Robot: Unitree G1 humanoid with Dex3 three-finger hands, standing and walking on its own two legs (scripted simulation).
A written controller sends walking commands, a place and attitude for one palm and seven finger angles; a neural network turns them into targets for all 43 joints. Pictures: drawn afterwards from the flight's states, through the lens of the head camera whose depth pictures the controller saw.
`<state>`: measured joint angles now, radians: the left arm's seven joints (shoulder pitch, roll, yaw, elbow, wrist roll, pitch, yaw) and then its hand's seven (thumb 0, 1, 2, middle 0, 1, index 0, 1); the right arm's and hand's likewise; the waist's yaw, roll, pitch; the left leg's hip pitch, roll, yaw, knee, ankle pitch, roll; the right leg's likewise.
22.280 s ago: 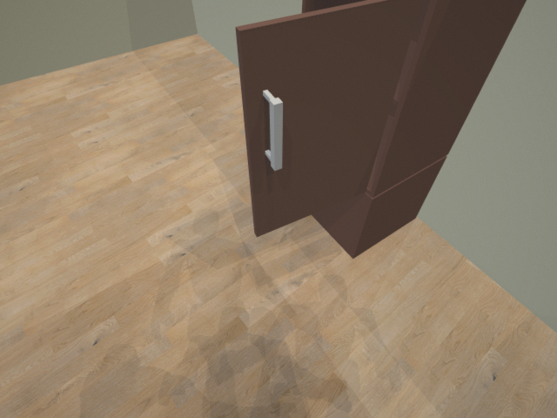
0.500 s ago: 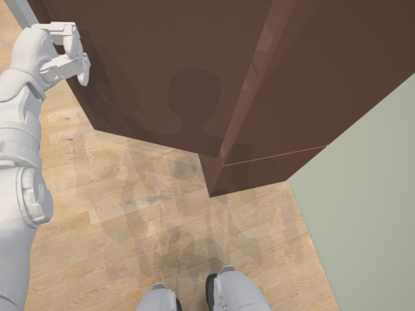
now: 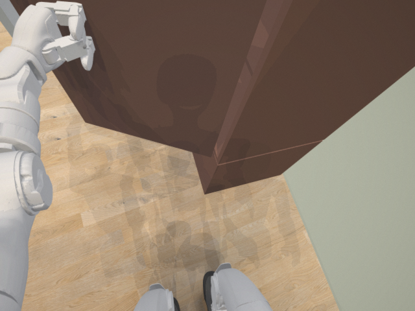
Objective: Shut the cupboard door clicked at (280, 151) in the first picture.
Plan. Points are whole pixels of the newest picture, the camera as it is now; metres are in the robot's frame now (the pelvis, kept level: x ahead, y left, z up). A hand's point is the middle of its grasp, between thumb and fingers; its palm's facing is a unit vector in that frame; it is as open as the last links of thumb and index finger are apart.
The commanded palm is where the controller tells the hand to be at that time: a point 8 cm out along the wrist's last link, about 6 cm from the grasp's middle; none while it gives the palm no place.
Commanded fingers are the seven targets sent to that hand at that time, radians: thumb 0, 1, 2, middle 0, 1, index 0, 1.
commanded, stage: push the door shut along its arc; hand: left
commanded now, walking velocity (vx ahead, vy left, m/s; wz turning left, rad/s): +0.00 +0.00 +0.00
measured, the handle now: (23, 21) +0.61 +0.23 +0.11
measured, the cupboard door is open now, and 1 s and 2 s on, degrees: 60 52 52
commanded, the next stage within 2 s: pull the fist back off the door in 0.16 s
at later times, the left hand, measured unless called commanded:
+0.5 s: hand (105, 34) +0.59 +0.11 +0.10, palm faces +0.06 -1.00 -0.03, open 3.2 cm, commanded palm +0.56 +0.14 +0.11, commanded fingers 0.00 0.90 0.90 -1.30 -1.50 -1.30 -1.50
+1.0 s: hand (105, 73) +0.50 +0.10 +0.10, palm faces +0.03 -1.00 -0.02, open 3.1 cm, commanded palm +0.47 +0.14 +0.11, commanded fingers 0.00 0.90 0.90 -1.30 -1.50 -1.30 -1.50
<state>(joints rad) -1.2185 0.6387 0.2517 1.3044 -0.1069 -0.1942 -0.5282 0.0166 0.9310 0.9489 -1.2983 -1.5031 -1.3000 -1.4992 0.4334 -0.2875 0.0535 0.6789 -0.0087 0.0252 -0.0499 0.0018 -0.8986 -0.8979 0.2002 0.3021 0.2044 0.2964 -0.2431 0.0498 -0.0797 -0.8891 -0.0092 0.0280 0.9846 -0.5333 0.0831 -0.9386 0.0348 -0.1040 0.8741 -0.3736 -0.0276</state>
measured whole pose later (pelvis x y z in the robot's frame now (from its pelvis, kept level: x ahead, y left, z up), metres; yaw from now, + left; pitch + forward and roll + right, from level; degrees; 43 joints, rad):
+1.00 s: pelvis -0.01 -0.02 +0.02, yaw +0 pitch +20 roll -2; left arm -0.93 0.35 0.31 1.17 -0.07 -0.41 -0.04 0.01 0.90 0.90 -1.30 -1.50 -1.30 -1.50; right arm 0.46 -0.29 0.00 0.64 -0.03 0.04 0.05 0.00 -0.90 -0.90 0.20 0.30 0.20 0.30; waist -0.18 0.05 -0.10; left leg -0.75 -0.01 0.03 0.87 -0.47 0.06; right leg -0.82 0.04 -0.08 0.80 -0.33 -0.05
